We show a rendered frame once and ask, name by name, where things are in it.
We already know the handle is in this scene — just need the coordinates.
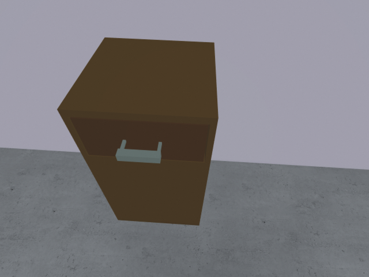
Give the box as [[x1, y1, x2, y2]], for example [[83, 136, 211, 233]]
[[115, 140, 162, 163]]

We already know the cabinet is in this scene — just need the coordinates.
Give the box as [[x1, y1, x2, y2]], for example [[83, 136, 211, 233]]
[[57, 38, 219, 226]]

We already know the drawer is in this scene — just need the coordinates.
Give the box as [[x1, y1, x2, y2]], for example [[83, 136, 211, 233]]
[[70, 117, 208, 162]]

